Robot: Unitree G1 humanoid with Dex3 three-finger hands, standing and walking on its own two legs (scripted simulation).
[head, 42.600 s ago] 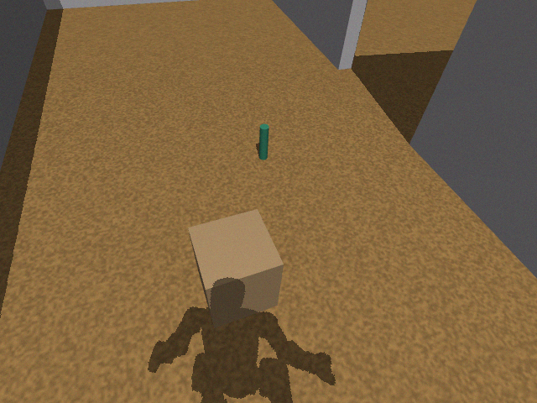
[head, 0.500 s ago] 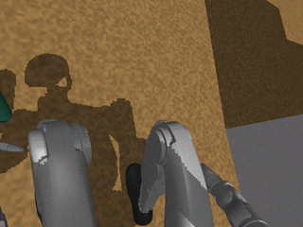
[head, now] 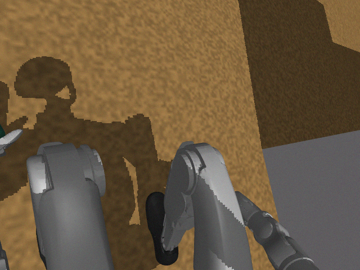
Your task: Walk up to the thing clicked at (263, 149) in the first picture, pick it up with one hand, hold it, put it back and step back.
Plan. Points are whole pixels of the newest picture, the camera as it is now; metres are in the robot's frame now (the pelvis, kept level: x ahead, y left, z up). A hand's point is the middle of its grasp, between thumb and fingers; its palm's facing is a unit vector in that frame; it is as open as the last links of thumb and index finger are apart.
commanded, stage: close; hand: left
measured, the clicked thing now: out of the picture +0.37 +0.32 -0.17
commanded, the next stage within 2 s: settle in 0.34 s
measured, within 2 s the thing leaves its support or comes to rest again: leaves its support in 0.74 s
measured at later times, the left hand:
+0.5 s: hand out of the picture +0.36 +0.30 -0.16, palm faces +0.38 -0.92 +0.02, open 6.5 cm
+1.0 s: hand out of the picture +0.35 +0.32 -0.10, palm faces +0.39 -0.92 -0.01, open 6.4 cm
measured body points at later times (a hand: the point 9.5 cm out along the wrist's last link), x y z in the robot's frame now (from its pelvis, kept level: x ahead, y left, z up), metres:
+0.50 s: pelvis +0.00 +0.00 +0.01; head +0.20 +0.20 +0.35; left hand +0.34 +0.35 -0.16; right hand +0.21 -0.22 -0.04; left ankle +0.08 +0.13 -0.24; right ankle +0.12 -0.12 -0.24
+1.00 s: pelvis +0.00 +0.00 +0.02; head +0.19 +0.17 +0.39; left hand +0.33 +0.36 -0.09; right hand +0.23 -0.22 -0.04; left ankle +0.08 +0.13 -0.24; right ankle +0.12 -0.12 -0.24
